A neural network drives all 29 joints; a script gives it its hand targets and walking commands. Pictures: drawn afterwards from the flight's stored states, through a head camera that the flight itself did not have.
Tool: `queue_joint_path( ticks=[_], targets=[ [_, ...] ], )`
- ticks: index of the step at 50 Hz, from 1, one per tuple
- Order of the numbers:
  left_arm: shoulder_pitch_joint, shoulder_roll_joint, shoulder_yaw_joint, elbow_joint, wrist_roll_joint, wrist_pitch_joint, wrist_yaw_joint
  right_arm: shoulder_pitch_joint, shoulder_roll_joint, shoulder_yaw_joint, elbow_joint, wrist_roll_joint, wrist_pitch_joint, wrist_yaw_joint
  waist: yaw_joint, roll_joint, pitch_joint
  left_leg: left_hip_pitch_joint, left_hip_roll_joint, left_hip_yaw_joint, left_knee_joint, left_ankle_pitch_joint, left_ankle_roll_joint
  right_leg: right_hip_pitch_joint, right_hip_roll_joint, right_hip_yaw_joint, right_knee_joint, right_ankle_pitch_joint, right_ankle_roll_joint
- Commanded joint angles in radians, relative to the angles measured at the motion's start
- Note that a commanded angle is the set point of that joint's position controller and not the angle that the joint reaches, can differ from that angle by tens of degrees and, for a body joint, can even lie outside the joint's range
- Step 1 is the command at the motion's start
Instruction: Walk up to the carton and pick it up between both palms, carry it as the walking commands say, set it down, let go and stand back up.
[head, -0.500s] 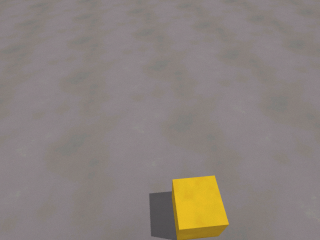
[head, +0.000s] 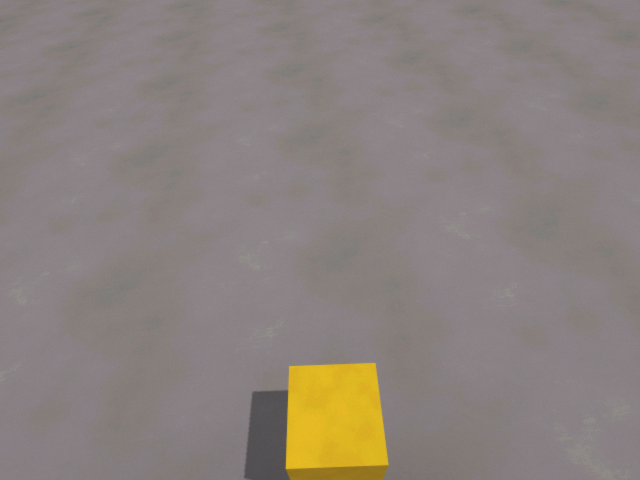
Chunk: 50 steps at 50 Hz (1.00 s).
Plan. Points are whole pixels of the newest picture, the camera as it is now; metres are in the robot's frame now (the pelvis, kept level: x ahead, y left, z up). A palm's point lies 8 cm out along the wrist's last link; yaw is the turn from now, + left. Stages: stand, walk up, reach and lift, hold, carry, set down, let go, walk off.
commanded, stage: walk up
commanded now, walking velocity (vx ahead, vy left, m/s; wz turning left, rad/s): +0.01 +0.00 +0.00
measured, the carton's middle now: (334, 427) +0.38 +0.00 -0.62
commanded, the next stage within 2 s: none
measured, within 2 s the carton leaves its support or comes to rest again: neither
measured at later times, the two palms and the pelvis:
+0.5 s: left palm out of the picture -0.13 +0.17 -0.10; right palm out of the picture +0.05 -0.29 -0.14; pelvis -0.02 -0.06 +0.01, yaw +3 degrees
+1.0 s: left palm out of the picture -0.07 +0.27 -0.13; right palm out of the picture +0.02 -0.19 -0.11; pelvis -0.05 +0.04 +0.02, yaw +3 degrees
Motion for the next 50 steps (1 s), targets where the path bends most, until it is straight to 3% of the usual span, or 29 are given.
queue_joint_path(
  ticks=[1,7,9,12,14,15,16,17,19,20,21,23,24,25,26,27,28,30,32,37,39,40,41,42,43,45,46,48,50],
  targets=[
    [0.102,0.183,0.026,-0.023,-0.006,-0.055,0.018,0.007,-0.077,-0.047,-0.023,0.000,0.038,0.033,0.021,-0.153,0.073,-0.094,-0.111,-0.022,0.080,-0.037,0.056,0.132,-0.243,0.305,-0.509,0.850,0.031],
    [0.215,0.133,0.022,0.007,-0.018,-0.062,0.049,-0.002,-0.055,-0.052,-0.012,0.008,0.032,0.029,0.053,-0.114,-0.018,-0.138,-0.131,0.014,0.090,0.010,0.057,0.369,-0.265,0.291,-0.381,1.364,0.081],
    [0.334,0.247,0.049,0.024,-0.024,-0.053,0.070,0.013,-0.095,-0.057,-0.024,-0.001,0.051,0.036,0.077,-0.051,-0.077,-0.229,-0.151,0.021,0.207,-0.030,0.046,0.447,-0.411,0.436,-0.354,1.466,0.120],
    [0.324,0.253,0.059,0.026,-0.018,-0.039,0.087,-0.026,-0.102,-0.063,-0.025,-0.016,0.064,0.054,0.073,0.023,-0.060,-0.308,-0.105,-0.038,0.345,-0.016,0.059,0.388,-0.473,0.505,-0.368,1.230,0.040],
    [0.339,0.237,0.062,0.061,-0.006,-0.039,0.093,-0.033,-0.101,-0.081,-0.008,-0.035,0.072,0.062,0.061,0.037,0.006,-0.306,-0.122,-0.041,0.382,0.018,0.054,0.307,-0.436,0.514,-0.424,1.115,0.104],
    [0.307,0.237,0.066,0.073,0.000,-0.034,0.088,-0.042,-0.121,-0.092,-0.013,-0.045,0.071,0.067,0.053,0.052,0.016,-0.309,-0.091,-0.075,0.408,0.016,0.042,0.269,-0.433,0.474,-0.433,0.960,0.070],
    [0.292,0.228,0.057,0.078,-0.001,-0.037,0.084,0.001,-0.108,-0.092,0.016,-0.037,0.075,0.067,0.043,-0.006,0.069,-0.295,-0.107,-0.066,0.387,0.042,0.049,0.217,-0.386,0.431,-0.457,0.955,0.144],
    [0.283,0.218,0.054,0.097,0.007,-0.035,0.082,0.000,-0.118,-0.104,0.017,-0.042,0.081,0.068,0.038,-0.032,0.079,-0.266,-0.110,-0.072,0.387,0.054,0.045,0.167,-0.366,0.422,-0.477,0.828,0.154],
    [0.302,0.184,0.046,0.099,0.008,-0.037,0.080,-0.059,-0.104,-0.095,0.002,-0.048,0.079,0.079,0.043,0.008,0.068,-0.268,-0.129,-0.057,0.379,0.085,0.045,0.200,-0.333,0.420,-0.469,0.854,0.140],
    [0.324,0.189,0.053,0.125,0.010,-0.040,0.081,-0.022,-0.102,-0.101,0.032,-0.051,0.073,0.081,0.038,-0.012,0.051,-0.265,-0.137,-0.061,0.366,0.100,0.043,0.230,-0.328,0.412,-0.472,0.870,0.177],
    [0.330,0.174,0.036,0.104,0.002,-0.039,0.086,-0.017,-0.084,-0.086,0.003,-0.040,0.079,0.073,0.034,-0.022,0.067,-0.267,-0.123,-0.062,0.381,0.086,0.033,0.198,-0.345,0.392,-0.458,0.907,0.142],
    [0.317,0.170,0.036,0.108,0.009,-0.038,0.078,-0.015,-0.080,-0.088,0.008,-0.037,0.080,0.071,0.035,-0.109,0.091,-0.240,-0.132,-0.050,0.342,0.074,0.026,0.135,-0.307,0.385,-0.515,0.675,0.142],
    [0.235,0.134,0.038,0.140,0.023,-0.050,0.064,-0.044,-0.085,-0.101,0.055,-0.035,0.061,0.066,0.041,-0.138,0.112,-0.199,-0.126,-0.038,0.268,0.108,0.029,0.117,-0.234,0.310,-0.553,0.565,0.134],
    [0.327,0.160,0.027,0.106,0.012,-0.032,0.080,-0.054,-0.082,-0.085,-0.012,-0.032,0.083,0.069,0.054,-0.041,0.107,-0.274,-0.146,-0.032,0.335,0.067,0.021,0.138,-0.313,0.420,-0.543,0.563,0.128],
    [0.293,0.170,0.041,0.156,0.023,-0.044,0.068,-0.046,-0.083,-0.097,0.062,-0.040,0.063,0.060,0.051,-0.102,0.115,-0.212,-0.128,-0.034,0.288,0.093,0.028,0.098,-0.287,0.390,-0.568,0.518,0.103],
    [0.345,0.175,0.016,0.103,0.007,-0.029,0.081,-0.029,-0.073,-0.069,-0.004,-0.027,0.085,0.063,0.050,-0.044,0.121,-0.251,-0.130,-0.049,0.332,0.046,0.020,0.105,-0.360,0.469,-0.571,0.473,0.106],
    [0.273,0.177,0.050,0.158,0.024,-0.037,0.066,-0.050,-0.084,-0.099,0.054,-0.034,0.062,0.054,0.051,-0.101,0.101,-0.199,-0.113,-0.059,0.254,0.080,0.036,0.101,-0.305,0.407,-0.615,0.235,0.073],
    [0.243,0.165,0.029,0.111,0.018,-0.025,0.075,-0.039,-0.068,-0.080,0.031,-0.030,0.076,0.059,0.039,-0.034,0.150,-0.236,-0.100,-0.070,0.287,0.080,0.016,0.005,-0.354,0.460,-0.659,-0.006,0.052],
    [0.237,0.168,0.026,0.092,0.015,-0.021,0.069,-0.062,-0.064,-0.067,0.006,-0.024,0.073,0.059,0.048,-0.104,0.168,-0.223,-0.105,-0.070,0.246,0.078,0.010,-0.033,-0.357,0.473,-0.690,-0.084,0.007],
    [0.207,0.229,0.049,0.086,0.014,-0.016,0.062,-0.035,-0.070,-0.059,0.006,-0.030,0.057,0.066,0.026,-0.056,0.169,-0.182,-0.081,-0.076,0.178,0.014,0.030,-0.049,-0.423,0.503,-0.682,-0.221,-0.103],
    [0.131,0.211,0.049,0.062,0.013,-0.018,0.057,-0.053,-0.051,-0.040,-0.016,-0.023,0.046,0.062,0.008,-0.104,0.166,-0.065,-0.067,-0.062,0.050,-0.011,0.041,-0.103,-0.382,0.400,-0.668,-0.165,-0.100],
    [0.161,0.216,0.051,0.063,0.018,-0.014,0.055,-0.040,-0.044,-0.036,-0.029,-0.025,0.043,0.069,0.006,-0.102,0.165,-0.098,-0.074,-0.050,0.041,-0.021,0.039,-0.090,-0.397,0.458,-0.669,-0.259,-0.123],
    [0.021,0.206,0.051,0.051,0.013,-0.010,0.042,-0.005,-0.031,-0.024,0.015,-0.018,0.030,0.063,-0.042,-0.154,0.179,0.097,-0.077,-0.011,-0.118,0.042,0.060,-0.218,-0.317,0.285,-0.625,-0.165,-0.071],
    [0.043,0.241,0.065,0.032,0.014,-0.007,0.041,0.092,-0.050,-0.027,0.030,-0.016,0.026,0.071,-0.082,-0.095,0.115,0.169,-0.112,0.028,-0.175,0.064,0.060,-0.213,-0.337,0.324,-0.612,-0.310,-0.072],
    [0.004,0.157,0.031,0.036,0.014,-0.009,0.030,0.117,-0.041,-0.020,0.058,-0.017,0.022,0.058,-0.094,-0.063,0.161,0.245,-0.107,0.008,-0.233,0.134,0.060,-0.272,-0.233,0.216,-0.510,-0.147,-0.037],
    [0.110,-0.007,0.007,0.012,-0.001,-0.006,0.012,0.138,-0.176,-0.037,0.024,-0.008,-0.020,0.035,-0.042,0.274,0.075,0.101,0.233,-0.504,-0.659,-0.146,0.134,-0.171,0.029,-0.023,-0.083,-0.074,0.059],
    [0.163,0.034,0.032,0.036,-0.001,0.007,0.015,0.012,-0.172,-0.048,-0.009,-0.013,-0.021,0.028,-0.006,0.222,0.115,-0.008,0.245,-0.510,-0.680,-0.222,0.174,-0.096,-0.006,0.042,0.020,-0.065,0.061],
    [0.070,0.073,0.037,0.023,-0.005,0.029,0.001,-0.050,-0.128,-0.040,-0.028,-0.018,-0.017,0.023,-0.017,0.231,0.178,-0.134,0.190,-0.466,-0.728,-0.295,0.229,-0.035,-0.025,0.027,0.133,-0.042,0.062],
    [0.088,0.040,0.026,0.038,0.004,0.013,-0.003,0.003,-0.081,-0.029,0.007,-0.016,-0.025,0.014,-0.020,0.174,0.124,-0.031,0.134,-0.388,-0.719,-0.203,0.224,-0.047,-0.024,-0.009,0.166,0.033,0.054]
  ],
)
